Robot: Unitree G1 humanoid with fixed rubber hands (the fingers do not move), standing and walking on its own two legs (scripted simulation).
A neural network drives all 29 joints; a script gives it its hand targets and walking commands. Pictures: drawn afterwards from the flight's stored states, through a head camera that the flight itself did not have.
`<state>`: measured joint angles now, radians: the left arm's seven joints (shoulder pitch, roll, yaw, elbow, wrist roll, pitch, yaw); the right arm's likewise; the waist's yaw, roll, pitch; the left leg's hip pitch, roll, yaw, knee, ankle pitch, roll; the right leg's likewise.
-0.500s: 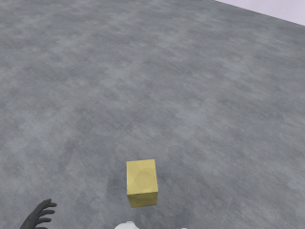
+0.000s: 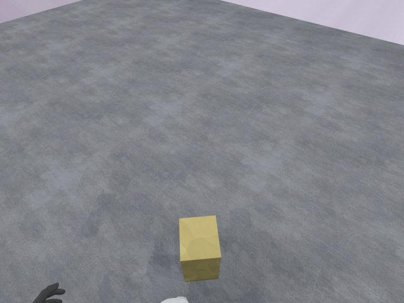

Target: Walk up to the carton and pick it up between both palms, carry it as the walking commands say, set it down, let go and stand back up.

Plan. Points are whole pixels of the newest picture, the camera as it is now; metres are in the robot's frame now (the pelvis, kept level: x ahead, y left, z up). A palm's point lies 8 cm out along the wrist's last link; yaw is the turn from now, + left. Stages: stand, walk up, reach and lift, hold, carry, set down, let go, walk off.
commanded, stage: walk up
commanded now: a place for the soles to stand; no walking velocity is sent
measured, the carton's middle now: (199, 250) +0.44 +0.06 -0.60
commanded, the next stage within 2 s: reach and lift in 1.68 s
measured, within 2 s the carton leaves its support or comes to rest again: neither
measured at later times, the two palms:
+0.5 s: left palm out of the picture +0.00 +0.38 -0.06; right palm out of the picture +0.08 -0.29 -0.09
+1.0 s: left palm out of the picture +0.06 +0.37 -0.06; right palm out of the picture +0.12 -0.28 -0.09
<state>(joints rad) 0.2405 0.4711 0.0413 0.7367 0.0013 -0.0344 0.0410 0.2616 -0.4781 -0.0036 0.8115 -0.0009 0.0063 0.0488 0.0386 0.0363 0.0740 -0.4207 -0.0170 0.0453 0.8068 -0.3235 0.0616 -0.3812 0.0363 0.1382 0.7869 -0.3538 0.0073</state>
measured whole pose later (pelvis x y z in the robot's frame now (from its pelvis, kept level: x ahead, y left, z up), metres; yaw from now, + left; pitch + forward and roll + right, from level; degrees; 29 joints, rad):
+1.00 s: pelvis +0.01 +0.02 +0.01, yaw +2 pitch +0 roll +0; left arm 0.29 0.47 0.04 0.76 0.00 -0.07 0.04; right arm 0.26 -0.45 0.00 0.76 0.00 -0.02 0.02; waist 0.04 0.03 0.07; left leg -0.37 -0.05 0.05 0.73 -0.36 0.07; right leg -0.35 0.01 0.10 0.73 -0.39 0.01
